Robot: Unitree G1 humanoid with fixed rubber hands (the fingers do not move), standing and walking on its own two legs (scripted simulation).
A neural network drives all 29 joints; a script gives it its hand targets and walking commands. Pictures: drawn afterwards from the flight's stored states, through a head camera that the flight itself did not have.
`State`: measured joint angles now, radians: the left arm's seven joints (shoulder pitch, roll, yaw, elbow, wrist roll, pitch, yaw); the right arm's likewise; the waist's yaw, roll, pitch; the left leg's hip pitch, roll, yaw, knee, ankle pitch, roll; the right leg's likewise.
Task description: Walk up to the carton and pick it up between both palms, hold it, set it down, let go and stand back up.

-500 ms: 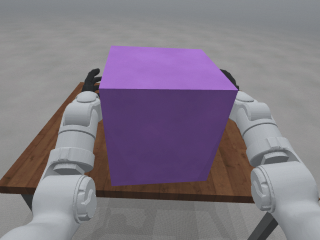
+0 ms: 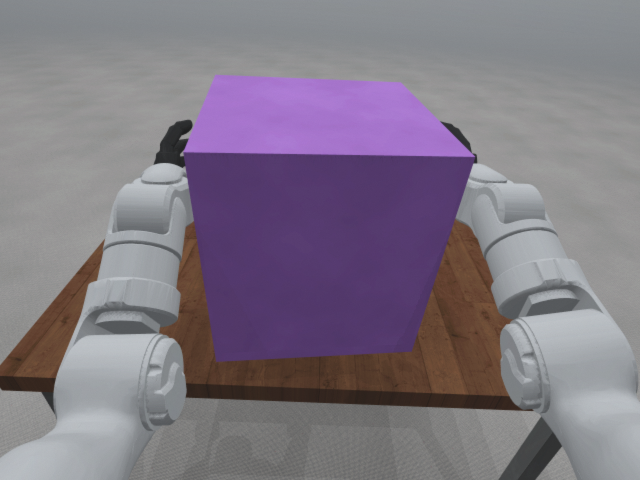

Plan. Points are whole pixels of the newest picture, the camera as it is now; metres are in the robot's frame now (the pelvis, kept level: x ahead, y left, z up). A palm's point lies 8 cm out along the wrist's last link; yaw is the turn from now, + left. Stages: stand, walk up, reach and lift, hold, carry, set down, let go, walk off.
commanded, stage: reach and lift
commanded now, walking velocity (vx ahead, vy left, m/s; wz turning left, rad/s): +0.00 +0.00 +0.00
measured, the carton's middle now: (313, 213) +0.41 +0.02 +0.21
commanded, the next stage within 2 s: hold in 0.24 s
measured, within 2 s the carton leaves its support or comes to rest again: neither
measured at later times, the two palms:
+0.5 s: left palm (167, 167) +0.38 +0.19 +0.29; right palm (463, 168) +0.40 -0.15 +0.30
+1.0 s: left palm (164, 159) +0.37 +0.19 +0.30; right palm (475, 159) +0.38 -0.15 +0.31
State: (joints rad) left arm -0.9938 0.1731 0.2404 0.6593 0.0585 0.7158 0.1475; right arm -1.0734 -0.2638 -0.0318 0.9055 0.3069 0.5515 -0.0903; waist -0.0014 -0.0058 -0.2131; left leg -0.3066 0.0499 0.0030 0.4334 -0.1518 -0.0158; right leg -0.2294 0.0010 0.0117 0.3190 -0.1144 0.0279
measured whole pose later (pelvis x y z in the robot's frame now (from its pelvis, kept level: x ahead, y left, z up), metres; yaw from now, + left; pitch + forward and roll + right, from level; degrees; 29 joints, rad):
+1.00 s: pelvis +0.00 +0.00 +0.00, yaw +0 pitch +0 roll -2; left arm -1.04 0.19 0.23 0.61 0.06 0.85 0.13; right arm -1.12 -0.29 -0.03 0.85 0.36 0.69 -0.13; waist -0.01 -0.01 -0.25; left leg -0.29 0.05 0.00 0.43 -0.15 -0.02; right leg -0.21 0.00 0.01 0.32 -0.11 0.03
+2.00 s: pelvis +0.00 +0.00 +0.00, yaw +0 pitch +0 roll -2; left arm -1.05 0.19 0.23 0.61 0.06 0.87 0.12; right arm -1.14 -0.30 -0.03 0.85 0.36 0.73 -0.14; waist -0.01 -0.01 -0.26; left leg -0.29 0.05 0.00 0.43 -0.15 -0.02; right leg -0.21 0.00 0.01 0.32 -0.11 0.03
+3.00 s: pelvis +0.00 +0.00 +0.00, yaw +0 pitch +0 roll -2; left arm -1.05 0.19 0.23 0.61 0.06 0.88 0.12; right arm -1.14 -0.30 -0.03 0.85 0.37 0.74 -0.15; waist -0.01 0.00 -0.26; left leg -0.29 0.05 -0.01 0.43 -0.15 -0.02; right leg -0.21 0.01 0.01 0.32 -0.11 0.03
